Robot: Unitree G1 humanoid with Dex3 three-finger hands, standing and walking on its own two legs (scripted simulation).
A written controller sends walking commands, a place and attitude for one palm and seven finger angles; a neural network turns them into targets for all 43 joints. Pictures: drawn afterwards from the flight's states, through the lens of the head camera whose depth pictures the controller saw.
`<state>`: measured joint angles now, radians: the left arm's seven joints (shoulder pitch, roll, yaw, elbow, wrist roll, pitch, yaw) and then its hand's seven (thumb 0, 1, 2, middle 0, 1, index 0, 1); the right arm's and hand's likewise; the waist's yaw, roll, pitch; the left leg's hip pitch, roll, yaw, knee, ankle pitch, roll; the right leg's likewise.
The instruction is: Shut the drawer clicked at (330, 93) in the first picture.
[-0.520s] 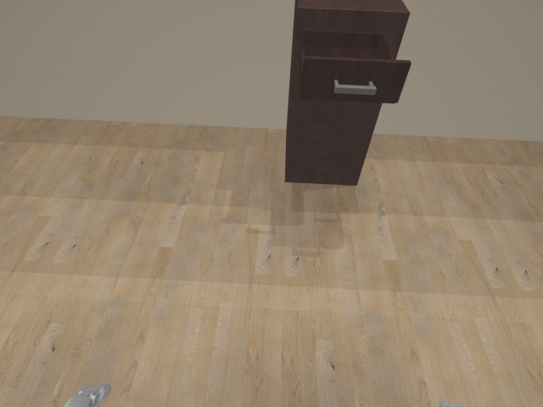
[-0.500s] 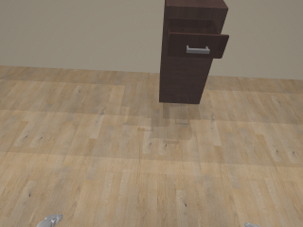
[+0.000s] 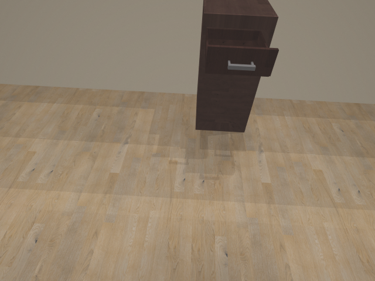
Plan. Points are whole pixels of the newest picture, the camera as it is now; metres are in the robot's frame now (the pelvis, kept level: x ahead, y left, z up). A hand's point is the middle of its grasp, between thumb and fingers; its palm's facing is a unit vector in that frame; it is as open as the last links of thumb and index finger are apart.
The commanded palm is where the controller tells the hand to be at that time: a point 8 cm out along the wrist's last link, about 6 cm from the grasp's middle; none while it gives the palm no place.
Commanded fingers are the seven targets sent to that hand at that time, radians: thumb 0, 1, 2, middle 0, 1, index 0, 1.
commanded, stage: stand and wait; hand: left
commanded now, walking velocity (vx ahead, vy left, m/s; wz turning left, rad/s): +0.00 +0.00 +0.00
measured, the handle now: (241, 65) +1.08 -0.19 -0.07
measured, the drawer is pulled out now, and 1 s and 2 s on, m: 0.23 0.23 0.23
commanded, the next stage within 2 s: look at it before walking up in 0.60 s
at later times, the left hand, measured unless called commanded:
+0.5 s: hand out of the picture +0.06 +0.23 -0.15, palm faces -0.03 -0.94 -0.33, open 7.4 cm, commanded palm none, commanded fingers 0.00 0.90 0.90 -0.20 -0.30 -0.20 -0.30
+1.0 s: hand out of the picture +0.07 +0.24 -0.16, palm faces -0.04 -0.94 -0.33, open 7.4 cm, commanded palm none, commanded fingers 0.00 0.90 0.90 -0.20 -0.30 -0.20 -0.30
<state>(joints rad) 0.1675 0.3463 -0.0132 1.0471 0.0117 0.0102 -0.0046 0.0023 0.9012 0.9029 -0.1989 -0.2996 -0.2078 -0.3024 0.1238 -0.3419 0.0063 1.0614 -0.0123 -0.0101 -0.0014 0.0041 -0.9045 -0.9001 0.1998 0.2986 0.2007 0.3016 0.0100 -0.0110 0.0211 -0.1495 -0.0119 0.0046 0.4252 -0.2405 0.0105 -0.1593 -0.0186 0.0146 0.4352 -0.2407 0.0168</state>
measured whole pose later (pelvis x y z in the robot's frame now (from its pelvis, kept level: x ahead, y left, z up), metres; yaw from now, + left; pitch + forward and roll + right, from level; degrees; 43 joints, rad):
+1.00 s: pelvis +0.00 -0.01 +0.00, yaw -1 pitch -1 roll +0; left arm 0.15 0.34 -0.01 1.09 0.01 0.00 -0.01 0.00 0.90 0.90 -0.20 -0.30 -0.21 -0.30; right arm 0.13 -0.33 0.01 1.12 -0.01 -0.02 0.00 0.00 -0.91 -0.90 0.20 0.30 0.20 0.30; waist 0.01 -0.01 0.02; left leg -0.14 0.01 0.01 0.37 -0.20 -0.01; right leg -0.16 0.00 0.02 0.38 -0.20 0.00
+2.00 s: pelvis +0.00 -0.05 +0.00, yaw -20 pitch +2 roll +1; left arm 0.39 0.17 0.04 0.97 0.02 -0.02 -0.02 0.00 0.90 0.90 -0.20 -0.30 -0.21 -0.30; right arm 0.19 -0.25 -0.07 0.97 -0.03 0.02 0.01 0.01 -0.91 -0.90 0.20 0.30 0.20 0.30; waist 0.04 0.01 0.02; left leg -0.53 0.08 0.01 1.08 -0.24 -0.06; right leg -0.22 0.09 0.08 0.38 -0.18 -0.08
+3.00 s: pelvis +0.31 -0.15 -0.03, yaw -55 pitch -2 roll -2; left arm 0.16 0.18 0.05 0.94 0.01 -0.02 -0.02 0.00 0.91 0.90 -0.20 -0.30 -0.20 -0.30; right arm 0.48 -0.10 -0.02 1.08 -0.01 -0.01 -0.01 0.01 -0.91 -0.90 0.20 0.30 0.20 0.30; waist -0.03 -0.03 0.09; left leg -0.30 0.13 0.13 1.34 -0.40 -0.02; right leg -0.34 0.10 -0.17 0.66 -0.30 -0.16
